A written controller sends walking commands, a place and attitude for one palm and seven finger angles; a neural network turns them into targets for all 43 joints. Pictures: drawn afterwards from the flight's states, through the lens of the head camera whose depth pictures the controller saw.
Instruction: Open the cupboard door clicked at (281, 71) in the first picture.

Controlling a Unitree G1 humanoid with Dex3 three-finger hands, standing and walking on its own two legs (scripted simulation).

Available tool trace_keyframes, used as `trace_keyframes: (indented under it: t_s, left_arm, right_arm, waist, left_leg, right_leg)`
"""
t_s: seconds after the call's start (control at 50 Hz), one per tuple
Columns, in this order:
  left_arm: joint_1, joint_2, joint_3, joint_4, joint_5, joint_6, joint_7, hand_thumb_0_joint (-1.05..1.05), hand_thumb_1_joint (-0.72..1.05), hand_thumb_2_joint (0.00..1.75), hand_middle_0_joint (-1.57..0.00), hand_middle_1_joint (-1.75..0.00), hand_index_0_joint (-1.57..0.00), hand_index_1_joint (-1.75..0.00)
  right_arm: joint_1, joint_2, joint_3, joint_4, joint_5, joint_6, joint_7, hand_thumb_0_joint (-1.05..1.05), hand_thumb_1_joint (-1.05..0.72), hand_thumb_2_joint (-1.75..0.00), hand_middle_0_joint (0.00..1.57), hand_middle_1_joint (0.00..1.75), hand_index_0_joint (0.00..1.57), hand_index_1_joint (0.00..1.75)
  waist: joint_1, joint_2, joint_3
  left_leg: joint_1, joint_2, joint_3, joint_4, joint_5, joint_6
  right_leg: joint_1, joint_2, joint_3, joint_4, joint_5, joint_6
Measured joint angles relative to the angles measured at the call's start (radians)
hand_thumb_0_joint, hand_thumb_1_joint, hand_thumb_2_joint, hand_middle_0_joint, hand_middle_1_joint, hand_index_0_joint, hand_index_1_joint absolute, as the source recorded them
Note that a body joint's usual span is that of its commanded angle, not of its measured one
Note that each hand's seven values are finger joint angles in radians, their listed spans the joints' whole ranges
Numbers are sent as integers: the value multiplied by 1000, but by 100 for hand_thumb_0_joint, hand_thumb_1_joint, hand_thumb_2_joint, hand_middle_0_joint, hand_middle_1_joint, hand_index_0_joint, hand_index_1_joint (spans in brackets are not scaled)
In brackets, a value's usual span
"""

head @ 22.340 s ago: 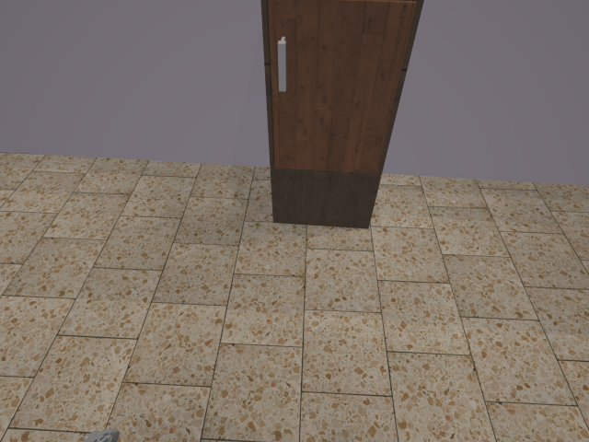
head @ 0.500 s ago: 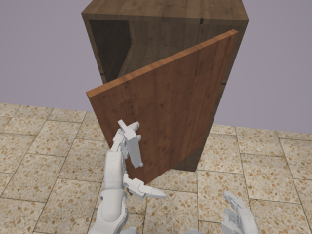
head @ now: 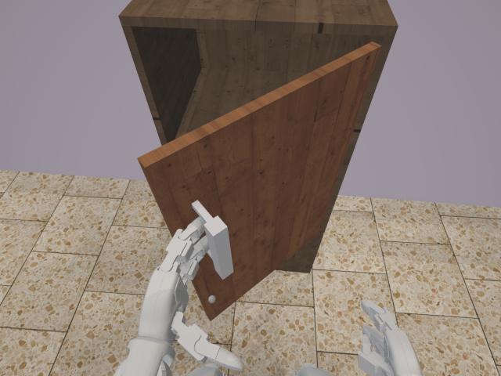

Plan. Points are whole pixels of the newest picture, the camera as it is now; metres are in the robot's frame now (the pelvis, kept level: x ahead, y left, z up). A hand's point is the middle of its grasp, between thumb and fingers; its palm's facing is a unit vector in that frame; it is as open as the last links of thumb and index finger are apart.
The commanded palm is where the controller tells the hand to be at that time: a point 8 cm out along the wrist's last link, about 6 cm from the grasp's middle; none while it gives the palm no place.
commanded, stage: slide the hand sideways off the handle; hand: left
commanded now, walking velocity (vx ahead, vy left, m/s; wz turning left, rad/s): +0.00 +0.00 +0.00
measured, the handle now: (212, 241) +0.30 +0.08 +0.07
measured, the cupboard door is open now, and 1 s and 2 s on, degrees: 45 44 44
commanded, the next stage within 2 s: draw the hand back to the body in 0.60 s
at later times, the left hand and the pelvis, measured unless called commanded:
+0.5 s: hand (166, 329) +0.18 +0.12 +0.07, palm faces -0.05 -1.00 -0.04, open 16.2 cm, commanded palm +0.15 +0.18 +0.07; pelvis +0.00 -0.01 -0.01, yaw +1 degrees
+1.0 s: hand (122, 330) +0.17 +0.16 +0.10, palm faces -0.04 -1.00 -0.07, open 16.3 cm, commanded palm +0.14 +0.22 +0.12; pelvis -0.01 +0.00 +0.00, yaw +1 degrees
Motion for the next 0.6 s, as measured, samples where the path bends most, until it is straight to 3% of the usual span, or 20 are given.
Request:
trace_keyframes:
  t_s: [0.2, 0.6]
  left_arm:
    - [87, 38, 55, -70, -40, -30, -73, -1, -50, 30, -19, -31, -19, -31]
    - [209, 105, 249, -99, -190, -73, -245, -1, -50, 30, -16, -30, -17, -30]
  right_arm:
    - [-7, -11, -8, -13, 6, -13, -12, 1, -91, -90, 20, 30, 20, 30]
    - [-9, -27, -37, 0, 33, -23, -51, 1, -91, -90, 20, 30, 20, 30]
  waist:
    - [13, 8, -8]
    - [25, 12, -25]
  left_leg:
    - [-40, 2, -14, 42, -22, -7]
    - [-78, 13, -38, 89, -36, -20]
  right_leg:
    - [-36, 1, -13, 41, -25, -7]
    - [-63, 11, -35, 74, -38, -18]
